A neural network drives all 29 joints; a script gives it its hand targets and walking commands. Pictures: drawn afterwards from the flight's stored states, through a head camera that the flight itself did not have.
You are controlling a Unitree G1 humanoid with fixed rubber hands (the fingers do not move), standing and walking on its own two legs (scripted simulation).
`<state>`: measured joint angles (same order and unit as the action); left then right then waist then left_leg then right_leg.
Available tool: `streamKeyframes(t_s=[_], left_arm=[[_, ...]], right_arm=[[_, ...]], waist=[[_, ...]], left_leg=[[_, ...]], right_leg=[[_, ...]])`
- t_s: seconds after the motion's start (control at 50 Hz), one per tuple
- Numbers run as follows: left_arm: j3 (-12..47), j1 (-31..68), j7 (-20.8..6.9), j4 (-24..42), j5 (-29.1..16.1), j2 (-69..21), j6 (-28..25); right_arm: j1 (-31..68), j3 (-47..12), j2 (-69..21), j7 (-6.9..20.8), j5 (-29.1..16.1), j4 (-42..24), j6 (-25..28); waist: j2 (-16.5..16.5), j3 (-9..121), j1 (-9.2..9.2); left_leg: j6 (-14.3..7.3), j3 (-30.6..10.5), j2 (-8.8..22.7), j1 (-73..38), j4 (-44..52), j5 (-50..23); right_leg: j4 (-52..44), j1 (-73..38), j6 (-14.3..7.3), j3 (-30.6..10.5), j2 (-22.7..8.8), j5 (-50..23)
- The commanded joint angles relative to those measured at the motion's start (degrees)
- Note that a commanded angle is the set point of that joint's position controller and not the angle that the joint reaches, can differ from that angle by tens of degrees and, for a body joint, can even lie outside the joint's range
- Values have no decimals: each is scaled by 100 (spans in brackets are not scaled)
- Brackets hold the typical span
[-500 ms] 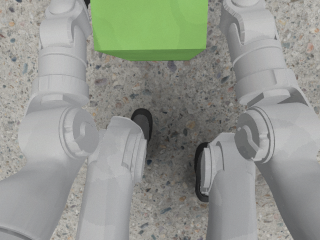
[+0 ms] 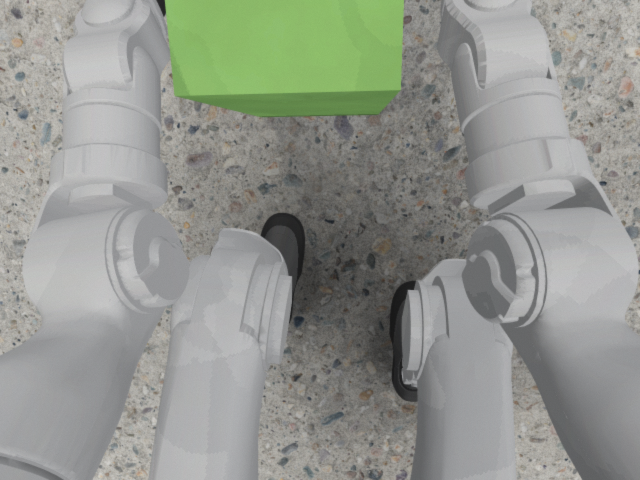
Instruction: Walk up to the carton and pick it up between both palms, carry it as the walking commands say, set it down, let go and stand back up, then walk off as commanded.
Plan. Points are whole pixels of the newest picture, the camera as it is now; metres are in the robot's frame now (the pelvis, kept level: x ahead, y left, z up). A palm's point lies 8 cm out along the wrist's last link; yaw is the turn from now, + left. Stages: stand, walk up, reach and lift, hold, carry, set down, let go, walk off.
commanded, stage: set down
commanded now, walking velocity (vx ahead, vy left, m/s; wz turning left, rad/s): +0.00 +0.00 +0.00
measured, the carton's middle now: out of the picture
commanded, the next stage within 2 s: none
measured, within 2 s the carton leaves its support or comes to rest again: neither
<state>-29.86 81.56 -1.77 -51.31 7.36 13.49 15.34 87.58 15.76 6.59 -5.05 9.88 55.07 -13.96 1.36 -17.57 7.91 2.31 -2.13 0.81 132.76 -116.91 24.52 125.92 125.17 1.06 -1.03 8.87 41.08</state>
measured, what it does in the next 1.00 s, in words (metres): stands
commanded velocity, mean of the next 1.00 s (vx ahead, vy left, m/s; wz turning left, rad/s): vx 0.00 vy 0.00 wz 0.00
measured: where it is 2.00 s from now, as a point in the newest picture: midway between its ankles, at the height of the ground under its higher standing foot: (343, 327)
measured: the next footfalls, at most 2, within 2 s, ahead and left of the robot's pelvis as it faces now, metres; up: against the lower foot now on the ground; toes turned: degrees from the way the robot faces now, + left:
none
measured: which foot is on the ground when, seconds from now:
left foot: down 0.00-1.00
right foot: down 0.00-1.00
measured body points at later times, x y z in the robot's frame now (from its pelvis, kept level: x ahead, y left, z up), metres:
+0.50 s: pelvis +0.00 +0.00 +0.00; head +0.37 +0.03 +0.24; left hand +0.53 +0.26 -0.16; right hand +0.59 -0.02 -0.17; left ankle +0.15 +0.13 -0.35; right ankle +0.07 -0.11 -0.35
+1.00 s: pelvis -0.01 +0.01 +0.02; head +0.37 +0.03 +0.25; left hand +0.53 +0.27 -0.14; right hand +0.61 -0.06 -0.14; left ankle +0.15 +0.13 -0.35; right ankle +0.07 -0.11 -0.35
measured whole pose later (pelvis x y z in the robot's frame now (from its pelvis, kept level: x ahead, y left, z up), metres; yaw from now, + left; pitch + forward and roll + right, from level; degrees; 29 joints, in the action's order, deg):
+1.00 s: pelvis -0.01 +0.01 +0.02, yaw +1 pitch +40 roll +0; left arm -20.7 83.7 5.8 -58.4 -5.6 17.3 5.8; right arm 90.5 0.0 20.7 -7.6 -5.9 58.5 -10.3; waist 0.5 -19.4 7.7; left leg 1.2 -0.9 0.0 130.8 -113.1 22.3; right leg 122.6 123.2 2.5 -2.4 7.9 39.4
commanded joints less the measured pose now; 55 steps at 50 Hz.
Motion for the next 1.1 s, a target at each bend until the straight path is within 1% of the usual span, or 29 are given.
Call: streamKeyframes(t_s=[0.0,0.16,0.24,0.3,0.34,0.4,0.46,0.48,0.5,0.54,0.6,0.66,0.7,0.76,0.8,0.88,0.92,0.98,1.02,1.08], left_arm=[[1837,2609,-1329,-19,-500,-4911,-61],[1673,2521,-1261,-93,-402,-4664,-100],[1507,2417,-1133,-137,-345,-4256,-166],[1312,2285,-973,-197,-281,-3772,-240],[1120,2154,-816,-261,-224,-3285,-306],[729,1905,-461,-345,-133,-2195,-455],[339,1563,59,-398,-149,-685,-687],[228,1445,267,-395,-204,-97,-793],[189,1411,431,-410,-278,254,-892],[414,1526,591,-480,-555,416,-1027],[713,1686,733,-488,-901,722,-1179],[805,1715,783,-558,-1015,953,-1249],[845,1748,773,-600,-1097,1039,-1275],[875,1746,741,-683,-1188,1149,-1286],[873,1714,720,-710,-1228,1207,-1280],[882,1719,723,-384,-1295,1268,-1205],[888,1690,747,-143,-1309,1291,-1120],[869,1580,787,221,-1275,1277,-946],[842,1460,797,335,-1203,1199,-833],[769,1265,773,400,-1039,997,-743]], right_arm=[[2276,-1486,-4350,1139,-339,37,111],[2195,-1370,-4059,1106,-251,81,143],[2133,-1266,-3607,1017,-214,70,197],[2079,-1159,-3072,903,-188,50,258],[2021,-1046,-2544,785,-166,36,300],[1883,-786,-1382,510,-124,13,367],[1742,-518,275,103,-162,-20,481],[1730,-468,924,-63,-231,-39,541],[1848,-491,1328,-180,-324,-57,591],[2070,-742,1435,-232,-629,-32,649],[2116,-1084,1447,-203,-1039,235,677],[2095,-1289,1539,-139,-1339,495,693],[2129,-1391,1577,-104,-1470,570,704],[2201,-1482,1655,-84,-1548,577,713],[2247,-1505,1715,-90,-1558,492,707],[2417,-1598,1753,-179,-1608,-93,631],[2432,-1597,1761,-243,-1608,-387,542],[2312,-1456,1781,-322,-1528,-664,376],[2141,-1311,1756,-341,-1412,-650,269],[1802,-1065,1650,-304,-1186,-449,195]], waist=[[682,5339,-3],[650,5293,4],[609,5355,38],[563,5426,69],[534,5474,86],[473,5572,100],[397,5735,81],[386,5815,77],[368,5912,92],[331,6122,158],[321,6354,298],[305,6395,446],[359,6419,487],[489,6482,508],[571,6593,513],[703,7448,527],[713,7950,517],[632,8477,469],[551,8422,412],[406,8008,306]], left_leg=[[-77,492,-556,-3906,198,-1341],[-64,511,-532,-3925,174,-1309],[-34,528,-509,-4010,174,-1336],[-2,542,-485,-4118,185,-1359],[23,551,-466,-4201,201,-1372],[78,559,-426,-4377,249,-1392],[152,553,-377,-4674,327,-1475],[171,541,-358,-4801,357,-1541],[176,519,-342,-4936,375,-1642],[150,466,-304,-5191,378,-1904],[80,419,-224,-5446,350,-2219],[26,373,-159,-5515,363,-2307],[-10,351,-126,-5490,370,-2293],[-60,327,-88,-5435,383,-2233],[-85,322,-74,-5435,404,-2212],[-122,399,-99,-5832,496,-2404],[-134,462,-128,-6134,565,-2493],[-131,551,-185,-6464,720,-2502],[-118,588,-218,-6437,879,-2363],[-83,596,-250,-6244,1145,-2127]], right_leg=[[-1523,-1404,-151,194,139,-1437],[-1514,-1472,-131,195,117,-1418],[-1512,-1553,-111,192,99,-1430],[-1514,-1629,-84,189,78,-1435],[-1522,-1693,-61,187,57,-1430],[-1551,-1842,-14,184,13,-1423],[-1590,-2094,56,195,-48,-1452],[-1591,-2186,80,199,-80,-1491],[-1575,-2237,96,198,-111,-1546],[-1543,-2183,104,190,-162,-1679],[-1507,-1928,105,146,-240,-1775],[-1507,-1626,105,104,-305,-1672],[-1517,-1506,101,87,-344,-1586],[-1533,-1452,104,78,-394,-1474],[-1554,-1496,113,85,-415,-1437],[-1679,-1982,148,168,-401,-1590],[-1770,-2238,165,226,-372,-1656],[-1954,-2457,164,295,-321,-1640],[-2113,-2415,146,321,-293,-1525],[-2384,-2165,103,335,-243,-1372]])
